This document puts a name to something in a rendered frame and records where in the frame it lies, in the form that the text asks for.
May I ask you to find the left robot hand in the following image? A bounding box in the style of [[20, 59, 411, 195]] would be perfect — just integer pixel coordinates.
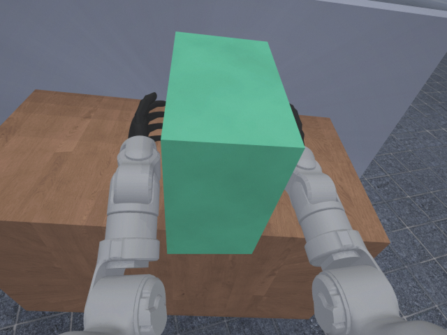
[[128, 92, 166, 142]]

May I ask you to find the right robot hand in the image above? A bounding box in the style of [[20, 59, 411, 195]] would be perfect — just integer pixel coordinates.
[[290, 104, 305, 145]]

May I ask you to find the left robot upper arm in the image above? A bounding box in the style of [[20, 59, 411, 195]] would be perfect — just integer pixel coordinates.
[[59, 274, 167, 335]]

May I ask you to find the right robot upper arm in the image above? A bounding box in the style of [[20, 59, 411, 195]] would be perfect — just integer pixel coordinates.
[[312, 265, 447, 335]]

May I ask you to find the right robot forearm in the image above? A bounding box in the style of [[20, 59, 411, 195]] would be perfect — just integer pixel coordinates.
[[284, 146, 400, 314]]

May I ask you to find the carton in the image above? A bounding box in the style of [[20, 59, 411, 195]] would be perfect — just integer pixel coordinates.
[[161, 31, 305, 254]]

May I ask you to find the pedestal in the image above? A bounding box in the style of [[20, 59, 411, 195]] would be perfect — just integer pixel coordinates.
[[0, 89, 390, 320]]

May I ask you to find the left robot forearm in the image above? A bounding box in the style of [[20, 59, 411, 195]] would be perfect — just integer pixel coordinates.
[[84, 135, 161, 328]]

